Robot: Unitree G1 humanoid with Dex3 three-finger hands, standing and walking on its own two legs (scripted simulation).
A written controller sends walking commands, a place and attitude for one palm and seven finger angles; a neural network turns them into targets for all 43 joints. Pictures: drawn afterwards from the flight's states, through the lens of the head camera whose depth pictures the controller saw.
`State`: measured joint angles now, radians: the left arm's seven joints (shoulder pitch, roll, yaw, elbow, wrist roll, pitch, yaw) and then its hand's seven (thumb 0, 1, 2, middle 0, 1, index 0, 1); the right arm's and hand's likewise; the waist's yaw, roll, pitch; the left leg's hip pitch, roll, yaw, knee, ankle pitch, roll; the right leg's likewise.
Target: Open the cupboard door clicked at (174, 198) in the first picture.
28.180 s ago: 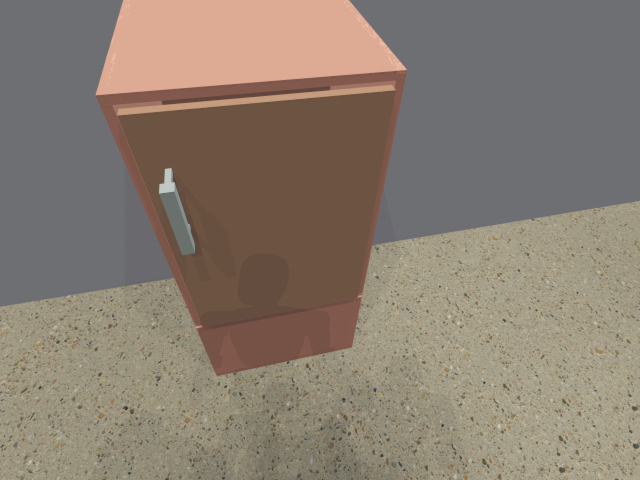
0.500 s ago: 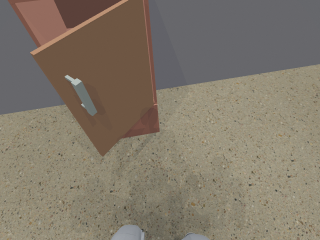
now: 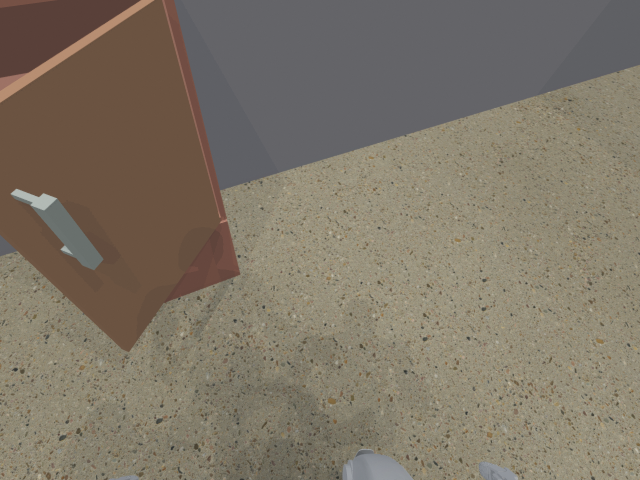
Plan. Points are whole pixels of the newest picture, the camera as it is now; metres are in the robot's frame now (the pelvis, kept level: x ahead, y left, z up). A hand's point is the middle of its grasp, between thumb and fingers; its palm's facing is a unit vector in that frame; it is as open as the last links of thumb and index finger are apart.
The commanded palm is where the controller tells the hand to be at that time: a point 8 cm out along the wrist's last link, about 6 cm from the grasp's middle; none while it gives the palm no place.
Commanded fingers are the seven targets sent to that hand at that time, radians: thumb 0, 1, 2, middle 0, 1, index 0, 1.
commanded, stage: walk to a spot facing it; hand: left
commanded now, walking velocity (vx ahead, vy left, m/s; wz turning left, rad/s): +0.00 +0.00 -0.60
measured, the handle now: (59, 230) +0.39 +0.42 +0.01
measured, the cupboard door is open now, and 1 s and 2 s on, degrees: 43 43 43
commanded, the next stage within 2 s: turn to face it in 1.86 s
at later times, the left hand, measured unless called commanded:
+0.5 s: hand (231, 434) +0.19 +0.15 -0.17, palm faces -0.32 -0.93 -0.20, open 7.4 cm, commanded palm none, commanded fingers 0.00 0.90 0.90 -0.20 -0.30 -0.20 -0.30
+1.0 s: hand (272, 422) +0.21 +0.09 -0.17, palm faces -0.53 -0.82 -0.21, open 7.4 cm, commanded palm none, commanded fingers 0.00 0.90 0.90 -0.20 -0.30 -0.20 -0.30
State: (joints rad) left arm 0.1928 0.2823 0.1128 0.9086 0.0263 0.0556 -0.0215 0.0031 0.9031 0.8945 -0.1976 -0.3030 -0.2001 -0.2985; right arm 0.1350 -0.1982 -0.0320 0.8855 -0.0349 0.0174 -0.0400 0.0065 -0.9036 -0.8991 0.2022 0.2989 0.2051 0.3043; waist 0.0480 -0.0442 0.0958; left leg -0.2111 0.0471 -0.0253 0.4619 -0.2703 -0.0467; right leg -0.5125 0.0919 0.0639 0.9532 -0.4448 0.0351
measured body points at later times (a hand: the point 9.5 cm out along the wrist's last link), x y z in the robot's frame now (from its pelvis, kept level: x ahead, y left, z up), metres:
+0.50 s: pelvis +0.02 -0.02 +0.00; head +0.07 -0.01 +0.44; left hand +0.20 +0.20 -0.15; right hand -0.02 -0.28 -0.13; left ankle +0.07 +0.12 -0.74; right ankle -0.02 -0.13 -0.68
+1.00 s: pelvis +0.09 -0.07 +0.00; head +0.13 -0.08 +0.45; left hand +0.24 +0.13 -0.15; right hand +0.04 -0.35 -0.12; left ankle +0.20 +0.01 -0.73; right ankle -0.02 -0.14 -0.74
